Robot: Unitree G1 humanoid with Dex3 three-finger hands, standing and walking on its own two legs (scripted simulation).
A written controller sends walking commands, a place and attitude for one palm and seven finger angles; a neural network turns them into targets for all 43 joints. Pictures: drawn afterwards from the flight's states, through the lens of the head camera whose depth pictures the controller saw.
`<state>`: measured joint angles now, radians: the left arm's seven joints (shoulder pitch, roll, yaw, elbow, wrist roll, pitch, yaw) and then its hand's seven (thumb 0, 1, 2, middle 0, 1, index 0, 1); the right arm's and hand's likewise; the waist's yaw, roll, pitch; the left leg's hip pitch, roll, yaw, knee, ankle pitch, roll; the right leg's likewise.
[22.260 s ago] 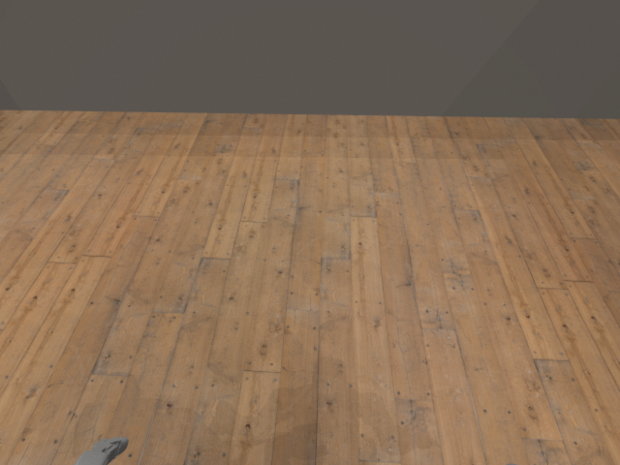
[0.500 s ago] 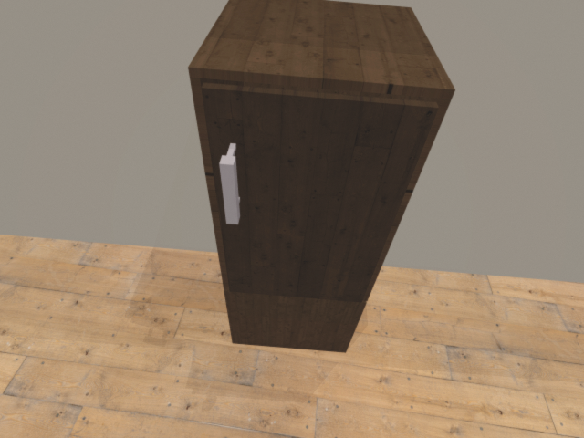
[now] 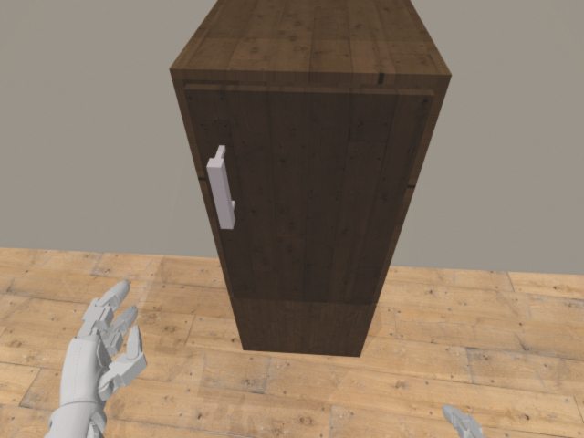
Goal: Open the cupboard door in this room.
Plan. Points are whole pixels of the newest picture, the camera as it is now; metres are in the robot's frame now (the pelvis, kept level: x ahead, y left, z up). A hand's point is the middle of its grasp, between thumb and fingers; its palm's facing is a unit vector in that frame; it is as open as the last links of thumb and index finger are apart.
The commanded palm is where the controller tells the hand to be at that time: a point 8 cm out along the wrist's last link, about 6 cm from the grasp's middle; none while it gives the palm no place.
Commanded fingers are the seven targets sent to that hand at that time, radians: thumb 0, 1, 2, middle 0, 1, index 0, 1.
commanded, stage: raise the hand with hooked fingers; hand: left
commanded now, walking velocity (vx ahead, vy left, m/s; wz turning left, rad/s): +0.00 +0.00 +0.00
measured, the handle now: (224, 188) +0.51 +0.13 +0.06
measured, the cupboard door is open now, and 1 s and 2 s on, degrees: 0 0 0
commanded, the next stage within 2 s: move the hooked fingers beside the handle in 1.88 s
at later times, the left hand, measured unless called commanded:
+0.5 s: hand (147, 366) +0.22 +0.21 +0.00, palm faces -0.09 -0.99 -0.07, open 10.4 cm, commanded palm +0.18 +0.27 +0.01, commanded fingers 0.00 0.04 0.53 -0.26 -0.86 -0.26 -0.86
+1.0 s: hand (98, 322) +0.26 +0.26 +0.06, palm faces +0.02 -1.00 -0.07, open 13.2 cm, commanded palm +0.23 +0.31 +0.05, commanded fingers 0.00 -0.50 0.30 -0.30 -1.20 -0.30 -1.20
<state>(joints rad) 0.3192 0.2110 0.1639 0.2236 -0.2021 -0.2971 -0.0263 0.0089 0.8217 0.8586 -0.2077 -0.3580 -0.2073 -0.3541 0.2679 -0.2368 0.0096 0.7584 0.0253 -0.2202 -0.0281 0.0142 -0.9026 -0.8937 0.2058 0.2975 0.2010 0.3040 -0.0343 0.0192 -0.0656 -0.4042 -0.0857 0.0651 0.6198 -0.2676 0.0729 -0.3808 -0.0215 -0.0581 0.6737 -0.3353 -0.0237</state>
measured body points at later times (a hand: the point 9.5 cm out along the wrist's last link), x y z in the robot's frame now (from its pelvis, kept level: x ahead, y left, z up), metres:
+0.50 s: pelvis +0.01 -0.03 -0.05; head +0.07 -0.03 +0.39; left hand +0.22 +0.26 +0.00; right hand +0.21 -0.25 -0.13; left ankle +0.03 +0.06 -0.72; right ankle +0.01 -0.11 -0.72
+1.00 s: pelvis +0.00 +0.01 -0.03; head +0.03 +0.03 +0.42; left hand +0.25 +0.31 +0.06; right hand +0.17 -0.24 -0.08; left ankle +0.03 +0.06 -0.72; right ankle +0.01 -0.11 -0.72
